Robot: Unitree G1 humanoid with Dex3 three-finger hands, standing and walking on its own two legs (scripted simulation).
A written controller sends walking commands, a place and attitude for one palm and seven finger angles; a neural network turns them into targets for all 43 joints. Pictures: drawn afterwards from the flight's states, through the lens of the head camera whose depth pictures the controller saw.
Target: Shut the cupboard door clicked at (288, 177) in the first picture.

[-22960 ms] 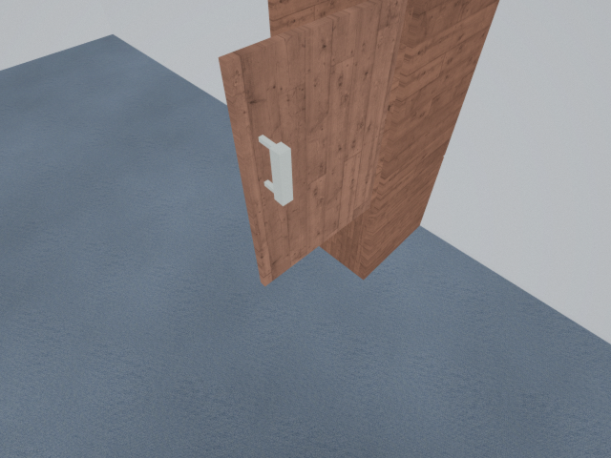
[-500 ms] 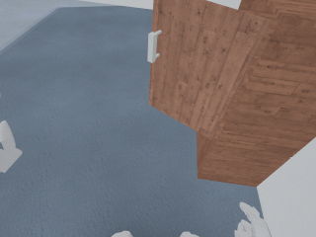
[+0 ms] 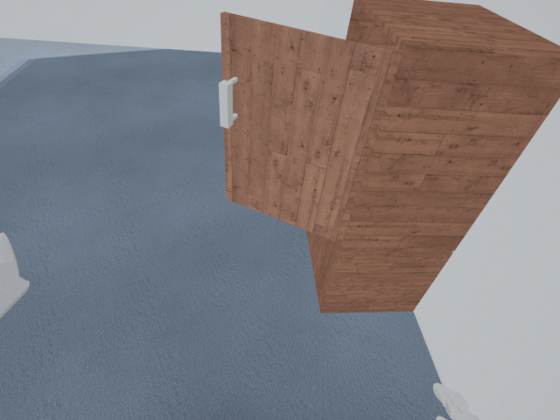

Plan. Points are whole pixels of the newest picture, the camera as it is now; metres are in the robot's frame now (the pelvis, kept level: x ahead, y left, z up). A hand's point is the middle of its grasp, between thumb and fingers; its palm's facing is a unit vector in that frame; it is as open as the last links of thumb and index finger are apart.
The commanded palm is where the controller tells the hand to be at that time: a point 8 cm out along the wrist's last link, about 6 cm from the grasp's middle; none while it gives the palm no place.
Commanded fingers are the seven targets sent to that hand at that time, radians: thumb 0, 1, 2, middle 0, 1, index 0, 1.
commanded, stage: stop stepping back and stand still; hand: left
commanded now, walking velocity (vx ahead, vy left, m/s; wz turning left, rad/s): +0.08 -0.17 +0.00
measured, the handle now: (230, 101) +0.88 +0.15 +0.05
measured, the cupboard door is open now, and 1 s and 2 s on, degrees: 61 61 61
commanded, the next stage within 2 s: let the arm hang, fingers relaxed in 0.60 s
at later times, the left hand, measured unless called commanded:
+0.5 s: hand out of the picture +0.14 +0.31 +0.18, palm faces +0.42 -0.80 -0.43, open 7.4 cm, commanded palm +0.09 +0.34 +0.19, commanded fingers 0.00 0.90 0.90 -0.20 -0.30 -0.20 -0.30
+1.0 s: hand out of the picture +0.00 +0.21 -0.17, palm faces -0.04 -0.99 -0.15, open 7.2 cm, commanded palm none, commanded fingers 0.00 0.90 0.90 -0.20 -0.30 -0.20 -0.30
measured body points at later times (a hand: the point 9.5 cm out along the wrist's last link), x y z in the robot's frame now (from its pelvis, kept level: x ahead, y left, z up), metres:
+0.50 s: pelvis -0.06 +0.05 +0.01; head -0.08 +0.07 +0.46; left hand +0.11 +0.35 +0.21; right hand +0.08 -0.16 -0.07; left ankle +0.00 +0.13 -0.73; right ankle -0.09 -0.06 -0.73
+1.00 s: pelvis -0.07 +0.05 +0.00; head -0.06 +0.07 +0.45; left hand +0.00 +0.27 -0.15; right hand +0.01 -0.23 -0.11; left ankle +0.00 +0.13 -0.73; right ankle -0.10 -0.06 -0.73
